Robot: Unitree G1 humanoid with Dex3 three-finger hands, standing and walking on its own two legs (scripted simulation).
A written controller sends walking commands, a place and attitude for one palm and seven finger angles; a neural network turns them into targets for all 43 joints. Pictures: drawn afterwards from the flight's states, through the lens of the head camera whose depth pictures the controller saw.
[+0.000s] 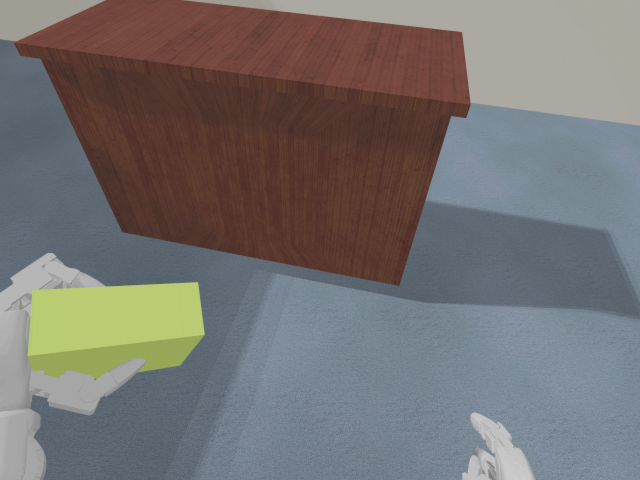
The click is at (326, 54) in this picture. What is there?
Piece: table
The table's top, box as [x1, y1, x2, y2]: [14, 0, 470, 117]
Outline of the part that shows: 14,42 20,55 461,117 466,116 470,104 461,32 185,0 106,0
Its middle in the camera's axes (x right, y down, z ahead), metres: -0.19 -0.58 +1.14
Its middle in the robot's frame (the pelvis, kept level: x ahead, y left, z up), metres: +1.24 +0.26 +0.05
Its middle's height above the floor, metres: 0.82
